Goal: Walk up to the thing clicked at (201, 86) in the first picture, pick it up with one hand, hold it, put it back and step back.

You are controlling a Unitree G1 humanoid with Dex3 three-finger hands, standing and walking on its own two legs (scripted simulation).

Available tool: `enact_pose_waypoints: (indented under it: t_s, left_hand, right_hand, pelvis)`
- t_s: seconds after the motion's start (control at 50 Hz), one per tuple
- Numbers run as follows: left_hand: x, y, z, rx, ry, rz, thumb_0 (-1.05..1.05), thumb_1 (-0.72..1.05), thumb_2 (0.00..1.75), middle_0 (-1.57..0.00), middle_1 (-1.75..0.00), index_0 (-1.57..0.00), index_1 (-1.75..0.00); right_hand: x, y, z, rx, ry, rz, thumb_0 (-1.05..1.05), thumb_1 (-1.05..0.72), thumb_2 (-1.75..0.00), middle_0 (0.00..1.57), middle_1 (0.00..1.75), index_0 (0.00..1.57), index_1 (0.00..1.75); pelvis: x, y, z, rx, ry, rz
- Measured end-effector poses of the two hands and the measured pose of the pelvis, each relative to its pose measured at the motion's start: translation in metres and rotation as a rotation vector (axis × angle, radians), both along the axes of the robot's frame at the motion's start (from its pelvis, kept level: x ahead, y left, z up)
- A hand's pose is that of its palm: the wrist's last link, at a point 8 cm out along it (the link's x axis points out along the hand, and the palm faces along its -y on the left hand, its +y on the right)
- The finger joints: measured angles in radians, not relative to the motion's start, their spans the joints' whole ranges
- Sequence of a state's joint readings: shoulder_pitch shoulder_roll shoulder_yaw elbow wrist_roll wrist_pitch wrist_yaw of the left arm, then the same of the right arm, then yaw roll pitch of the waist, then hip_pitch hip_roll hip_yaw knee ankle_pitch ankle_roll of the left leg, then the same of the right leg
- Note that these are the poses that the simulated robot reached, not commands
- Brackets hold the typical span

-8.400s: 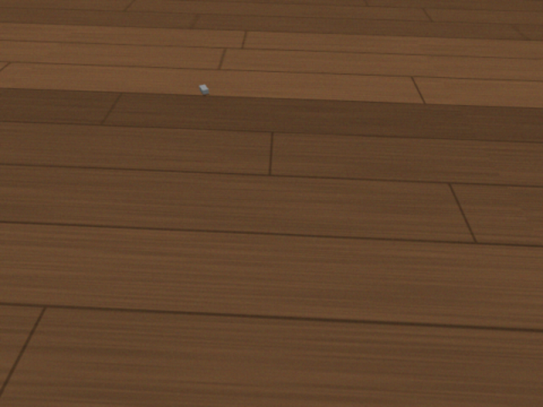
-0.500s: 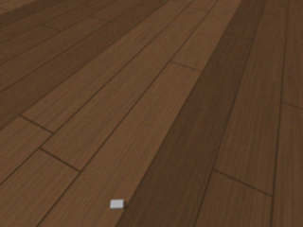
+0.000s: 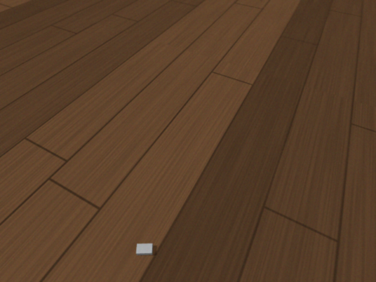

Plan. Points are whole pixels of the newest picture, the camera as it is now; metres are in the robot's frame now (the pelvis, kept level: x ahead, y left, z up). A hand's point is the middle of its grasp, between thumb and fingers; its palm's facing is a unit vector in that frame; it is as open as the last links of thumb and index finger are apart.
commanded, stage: walk up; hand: left
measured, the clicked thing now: (144, 249) +0.39 +0.21 -0.76
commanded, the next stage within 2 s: none
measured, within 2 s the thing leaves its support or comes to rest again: neither
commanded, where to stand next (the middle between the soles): +0.02 -0.03 m, yaw -2 degrees
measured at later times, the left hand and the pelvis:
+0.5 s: hand out of the picture -0.06 +0.23 -0.12, palm faces +0.10 -0.88 -0.47, open 7.4 cm; pelvis -0.05 -0.05 +0.00, yaw +4 degrees
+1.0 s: hand out of the picture +0.03 +0.29 -0.16, palm faces +0.03 -0.90 -0.43, open 7.4 cm; pelvis -0.02 +0.01 -0.02, yaw +2 degrees
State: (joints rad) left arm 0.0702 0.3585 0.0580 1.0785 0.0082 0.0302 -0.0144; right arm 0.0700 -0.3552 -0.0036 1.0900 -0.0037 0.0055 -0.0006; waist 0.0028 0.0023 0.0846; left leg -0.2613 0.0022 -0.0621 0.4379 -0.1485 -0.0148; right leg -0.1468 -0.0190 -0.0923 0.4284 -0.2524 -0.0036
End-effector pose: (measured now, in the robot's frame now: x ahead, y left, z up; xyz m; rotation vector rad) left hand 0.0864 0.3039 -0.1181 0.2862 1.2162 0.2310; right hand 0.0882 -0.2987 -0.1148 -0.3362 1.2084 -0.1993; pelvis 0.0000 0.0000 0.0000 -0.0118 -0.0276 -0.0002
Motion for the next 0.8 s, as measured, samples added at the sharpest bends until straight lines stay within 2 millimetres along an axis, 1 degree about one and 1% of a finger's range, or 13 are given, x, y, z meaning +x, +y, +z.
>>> enact_pose_waypoints:
  t_s: [0.1,0.16,0.22,0.26,0.36,0.44,0.5,0.54,0.58,0.62,0.68,0.74,0.8]
  left_hand:
    - [-0.006,0.004,-0.004,0.030,-0.002,0.004,0.01,0.90,0.89,-0.20,-0.30,-0.21,-0.30]
    - [-0.019,-0.001,-0.002,0.053,0.000,0.008,0.01,0.90,0.89,-0.20,-0.30,-0.21,-0.30]
    - [-0.042,-0.012,-0.002,0.081,0.003,0.007,0.01,0.90,0.89,-0.20,-0.30,-0.20,-0.30]
    - [-0.063,-0.022,-0.005,0.102,0.012,0.001,0.01,0.90,0.89,-0.20,-0.30,-0.20,-0.30]
    - [-0.115,-0.043,0.009,0.113,0.080,0.018,0.01,0.90,0.89,-0.20,-0.30,-0.21,-0.30]
    - [-0.143,-0.043,0.026,0.129,0.064,0.066,0.01,0.90,0.89,-0.21,-0.30,-0.21,-0.30]
    - [-0.160,-0.036,0.036,0.139,0.050,0.106,0.01,0.90,0.89,-0.21,-0.30,-0.21,-0.30]
    - [-0.170,-0.030,0.040,0.140,0.058,0.123,0.01,0.89,0.89,-0.21,-0.30,-0.21,-0.30]
    - [-0.178,-0.023,0.039,0.136,0.075,0.132,0.01,0.90,0.89,-0.21,-0.30,-0.21,-0.30]
    - [-0.184,-0.015,0.035,0.126,0.098,0.136,0.01,0.90,0.89,-0.21,-0.30,-0.21,-0.30]
    - [-0.186,-0.002,0.021,0.108,0.135,0.136,0.01,0.90,0.89,-0.21,-0.30,-0.21,-0.30]
    - [-0.174,0.008,0.005,0.092,0.151,0.135,0.01,0.90,0.89,-0.20,-0.30,-0.21,-0.30]
    - [-0.148,0.012,0.001,0.079,0.121,0.100,0.01,0.90,0.89,-0.20,-0.30,-0.21,-0.30]
  right_hand:
    - [-0.007,-0.015,-0.006,-0.030,-0.009,0.005,0.00,-0.90,-0.90,0.20,0.30,0.21,0.30]
    - [-0.010,-0.029,-0.010,-0.046,-0.020,0.022,0.00,-0.90,-0.90,0.20,0.30,0.21,0.30]
    - [-0.010,-0.047,-0.019,-0.050,-0.047,0.039,0.00,-0.90,-0.90,0.20,0.30,0.21,0.30]
    - [-0.011,-0.056,-0.027,-0.040,-0.062,0.043,0.00,-0.90,-0.90,0.20,0.30,0.21,0.30]
    - [-0.028,-0.060,-0.028,0.020,-0.034,0.044,0.00,-0.90,-0.90,0.20,0.30,0.21,0.30]
    - [-0.045,-0.059,-0.026,0.061,0.025,0.072,0.00,-0.90,-0.90,0.20,0.30,0.21,0.30]
    - [-0.048,-0.057,-0.023,0.069,0.065,0.091,0.00,-0.90,-0.90,0.20,0.30,0.21,0.30]
    - [-0.043,-0.053,-0.019,0.068,0.074,0.109,0.01,-0.90,-0.90,0.20,0.30,0.21,0.30]
    - [-0.032,-0.046,-0.016,0.063,0.065,0.131,0.01,-0.90,-0.90,0.20,0.30,0.21,0.30]
    - [-0.015,-0.037,-0.012,0.057,0.039,0.151,0.01,-0.90,-0.90,0.20,0.30,0.21,0.30]
    - [0.017,-0.019,-0.008,0.038,-0.028,0.175,0.01,-0.90,-0.90,0.20,0.30,0.21,0.30]
    - [0.044,0.001,-0.001,0.022,-0.115,0.189,0.01,-0.90,-0.90,0.20,0.30,0.21,0.30]
    - [0.060,0.018,0.010,0.033,-0.186,0.181,0.01,-0.90,-0.90,0.20,0.30,0.21,0.30]
  pelvis:
    - [-0.019,-0.008,-0.009,0.010,0.009,0.007]
    - [-0.033,-0.019,-0.014,0.011,0.022,0.010]
    - [-0.047,-0.033,-0.021,0.013,0.029,0.000]
    - [-0.056,-0.042,-0.027,0.007,0.017,-0.003]
    - [-0.063,-0.051,-0.015,0.028,0.002,0.008]
    - [-0.058,-0.051,-0.006,0.030,-0.006,0.049]
    - [-0.051,-0.049,-0.001,0.028,-0.012,0.072]
    - [-0.046,-0.045,0.000,0.028,-0.015,0.082]
    - [-0.042,-0.041,0.000,0.024,-0.019,0.090]
    - [-0.036,-0.035,-0.003,0.016,-0.021,0.098]
    - [-0.027,-0.021,-0.010,0.006,-0.021,0.098]
    - [-0.023,-0.007,-0.015,0.020,-0.031,0.082]
    - [-0.020,0.001,-0.012,0.007,-0.032,0.074]
